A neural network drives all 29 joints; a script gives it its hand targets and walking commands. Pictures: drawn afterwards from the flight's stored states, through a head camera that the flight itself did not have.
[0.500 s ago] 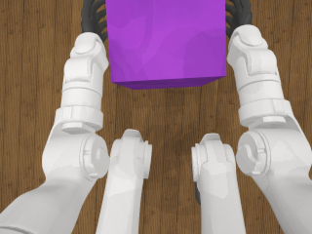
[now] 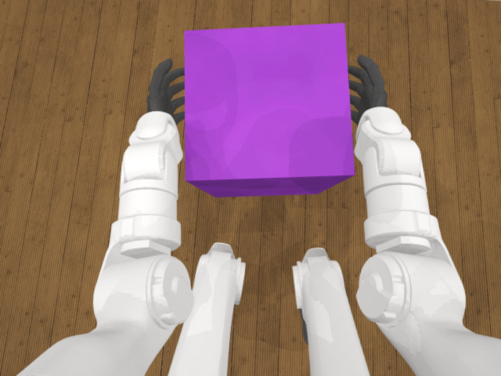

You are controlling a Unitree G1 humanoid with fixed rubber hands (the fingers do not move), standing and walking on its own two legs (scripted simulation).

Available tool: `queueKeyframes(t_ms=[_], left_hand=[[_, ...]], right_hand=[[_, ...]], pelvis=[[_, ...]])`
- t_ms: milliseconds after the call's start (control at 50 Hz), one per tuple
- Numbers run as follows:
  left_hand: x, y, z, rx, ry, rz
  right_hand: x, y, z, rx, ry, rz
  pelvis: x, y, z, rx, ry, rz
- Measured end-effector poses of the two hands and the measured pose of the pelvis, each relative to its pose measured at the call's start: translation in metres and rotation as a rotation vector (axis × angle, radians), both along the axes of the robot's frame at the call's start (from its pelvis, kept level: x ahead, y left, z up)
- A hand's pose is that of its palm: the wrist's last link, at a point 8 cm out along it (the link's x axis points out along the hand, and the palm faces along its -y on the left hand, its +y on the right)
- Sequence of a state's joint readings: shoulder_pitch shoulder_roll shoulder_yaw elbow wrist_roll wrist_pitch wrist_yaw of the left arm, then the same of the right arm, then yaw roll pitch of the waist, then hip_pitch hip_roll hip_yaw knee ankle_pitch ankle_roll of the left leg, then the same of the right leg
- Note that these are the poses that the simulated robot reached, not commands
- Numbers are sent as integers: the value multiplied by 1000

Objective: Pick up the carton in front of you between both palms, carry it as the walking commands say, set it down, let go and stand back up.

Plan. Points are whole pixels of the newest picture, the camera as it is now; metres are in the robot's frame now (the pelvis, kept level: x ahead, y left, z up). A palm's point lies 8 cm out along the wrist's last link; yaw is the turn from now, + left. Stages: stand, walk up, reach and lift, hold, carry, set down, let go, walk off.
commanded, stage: reach and lift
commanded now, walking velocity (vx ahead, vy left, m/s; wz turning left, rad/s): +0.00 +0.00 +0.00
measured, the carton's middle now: (265, 129) +0.50 +0.02 -0.13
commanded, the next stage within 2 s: none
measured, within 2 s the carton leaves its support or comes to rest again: neither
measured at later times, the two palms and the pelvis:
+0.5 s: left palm (110, 94) +0.44 +0.16 +0.11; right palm (445, 96) +0.44 -0.14 +0.11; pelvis +0.05 +0.00 +0.14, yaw +0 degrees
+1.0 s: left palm out of the picture +0.39 +0.16 +0.25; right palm out of the picture +0.39 -0.14 +0.25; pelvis +0.10 +0.00 +0.25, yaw +1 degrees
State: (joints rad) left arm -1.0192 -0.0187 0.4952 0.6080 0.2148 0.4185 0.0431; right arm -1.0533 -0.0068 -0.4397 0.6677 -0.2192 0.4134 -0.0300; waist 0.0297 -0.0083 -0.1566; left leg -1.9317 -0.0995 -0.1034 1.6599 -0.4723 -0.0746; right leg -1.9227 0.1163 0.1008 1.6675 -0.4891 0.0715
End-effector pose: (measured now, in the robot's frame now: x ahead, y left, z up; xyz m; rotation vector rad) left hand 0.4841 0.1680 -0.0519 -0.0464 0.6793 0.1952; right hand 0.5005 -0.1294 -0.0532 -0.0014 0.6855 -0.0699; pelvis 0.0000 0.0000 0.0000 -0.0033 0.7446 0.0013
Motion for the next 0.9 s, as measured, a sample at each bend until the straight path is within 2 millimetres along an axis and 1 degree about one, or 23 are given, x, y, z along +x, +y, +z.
queueKeyframes(t_ms=[320, 620, 780, 900], left_hand=[[-31, -5, 107, -8, 12, -5], [-59, -8, 197, -8, 10, -21], [-74, -10, 244, -6, 7, -29], [-85, -11, 278, -4, -2, -36]], right_hand=[[-35, -5, 106, 6, 13, -22], [-69, -9, 197, 7, 11, -43], [-85, -11, 244, 3, 7, -50], [-98, -12, 278, 1, -2, -55]], pelvis=[[35, -2, 92, 2, -137, 4], [66, 0, 174, 2, -323, 5], [83, 1, 212, 3, -453, 8], [93, 2, 235, 4, -560, 9]])
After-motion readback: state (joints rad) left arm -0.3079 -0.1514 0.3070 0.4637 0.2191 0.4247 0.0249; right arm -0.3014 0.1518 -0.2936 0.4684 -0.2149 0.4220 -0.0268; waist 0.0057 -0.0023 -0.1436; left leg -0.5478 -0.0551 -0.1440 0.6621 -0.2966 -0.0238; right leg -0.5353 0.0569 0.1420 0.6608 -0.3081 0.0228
